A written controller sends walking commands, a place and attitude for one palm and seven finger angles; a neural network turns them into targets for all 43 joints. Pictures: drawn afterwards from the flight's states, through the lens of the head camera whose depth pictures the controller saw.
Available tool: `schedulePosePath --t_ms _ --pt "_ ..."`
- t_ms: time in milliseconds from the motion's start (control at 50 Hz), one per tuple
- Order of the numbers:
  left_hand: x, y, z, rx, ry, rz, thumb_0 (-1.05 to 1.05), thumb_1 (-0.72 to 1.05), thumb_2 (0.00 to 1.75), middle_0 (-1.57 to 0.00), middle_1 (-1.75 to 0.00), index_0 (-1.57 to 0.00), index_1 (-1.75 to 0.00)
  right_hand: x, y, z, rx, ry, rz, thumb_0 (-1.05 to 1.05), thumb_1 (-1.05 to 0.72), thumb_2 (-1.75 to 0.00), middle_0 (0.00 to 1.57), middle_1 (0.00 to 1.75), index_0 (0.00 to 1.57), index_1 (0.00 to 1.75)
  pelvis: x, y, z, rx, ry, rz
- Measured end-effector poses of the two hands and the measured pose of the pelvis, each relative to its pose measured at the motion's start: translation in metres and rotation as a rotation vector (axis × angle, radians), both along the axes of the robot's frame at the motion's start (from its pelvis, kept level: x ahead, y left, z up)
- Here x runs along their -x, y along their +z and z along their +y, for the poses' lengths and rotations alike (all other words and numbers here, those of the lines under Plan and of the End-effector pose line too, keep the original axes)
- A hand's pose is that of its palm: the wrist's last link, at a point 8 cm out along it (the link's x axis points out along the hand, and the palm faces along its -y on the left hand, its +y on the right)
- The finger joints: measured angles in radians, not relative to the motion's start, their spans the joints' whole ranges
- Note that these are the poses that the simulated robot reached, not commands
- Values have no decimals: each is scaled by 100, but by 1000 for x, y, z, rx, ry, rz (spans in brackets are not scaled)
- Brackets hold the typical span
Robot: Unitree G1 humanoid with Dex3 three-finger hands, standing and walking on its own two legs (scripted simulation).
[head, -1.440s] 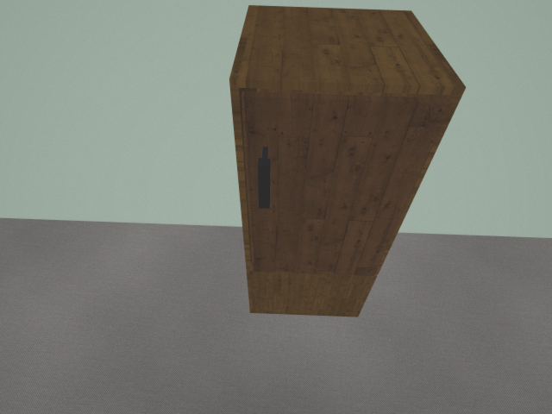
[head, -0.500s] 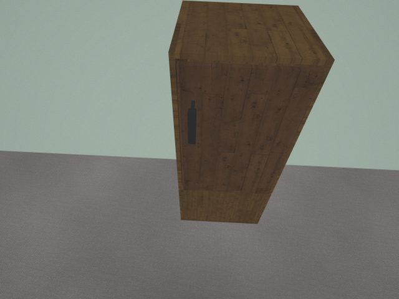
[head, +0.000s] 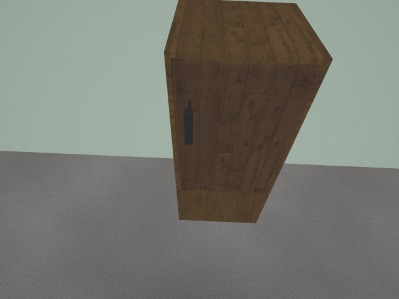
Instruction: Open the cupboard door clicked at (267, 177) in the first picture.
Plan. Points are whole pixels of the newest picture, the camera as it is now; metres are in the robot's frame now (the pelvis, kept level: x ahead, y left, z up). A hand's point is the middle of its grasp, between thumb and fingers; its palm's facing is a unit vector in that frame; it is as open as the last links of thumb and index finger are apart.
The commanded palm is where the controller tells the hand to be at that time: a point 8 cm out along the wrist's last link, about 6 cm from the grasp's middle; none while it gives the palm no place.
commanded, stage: shuffle to correct the standing spot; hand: left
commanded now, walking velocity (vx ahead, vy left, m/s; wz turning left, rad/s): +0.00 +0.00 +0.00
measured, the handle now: (189, 122) +0.58 +0.07 -0.01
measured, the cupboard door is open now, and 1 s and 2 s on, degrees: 0 0 0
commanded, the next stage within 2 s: come to a stop and stand still in 0.96 s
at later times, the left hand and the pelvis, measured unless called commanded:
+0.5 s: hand out of the picture +0.01 +0.14 -0.18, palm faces +0.01 -0.97 -0.22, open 7.3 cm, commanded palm none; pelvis +0.02 -0.05 -0.01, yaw -1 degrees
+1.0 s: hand out of the picture +0.09 +0.09 -0.19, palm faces +0.03 -0.99 -0.14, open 7.3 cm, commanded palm none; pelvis +0.05 -0.09 +0.00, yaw -1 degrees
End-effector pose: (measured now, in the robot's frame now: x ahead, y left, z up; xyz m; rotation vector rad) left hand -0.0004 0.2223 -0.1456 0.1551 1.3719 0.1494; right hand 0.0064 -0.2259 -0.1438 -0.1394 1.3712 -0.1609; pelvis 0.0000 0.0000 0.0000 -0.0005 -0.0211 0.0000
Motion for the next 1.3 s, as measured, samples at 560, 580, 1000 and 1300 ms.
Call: schedulePosePath --t_ms 560,580,1000,1300 --pt "-11 4 -48 -19 38 48 0 91 90 -20 -29 -20 -29 -14 -6 -76 60 -34 65 1 -91 -90 20 30 20 30 -25 -5 -59 3 -4 34" --pt "-12 4 -53 -14 46 48 0 91 90 -20 -29 -20 -29 -19 -4 -80 66 -27 65 1 -91 -90 20 30 20 30 -26 -4 -61 6 0 35" --pt "-82 -14 -83 59 8 -26 0 91 90 -20 -29 -20 -29 -70 22 -97 118 -4 -62 0 -92 -90 20 30 20 30 -52 0 -93 42 -25 15" --pt "-117 0 -157 -52 -73 -108 0 91 90 -20 -29 -20 -29 -10 -21 -194 37 -102 104 1 -91 -90 20 30 20 30 -52 -18 -171 10 -24 17"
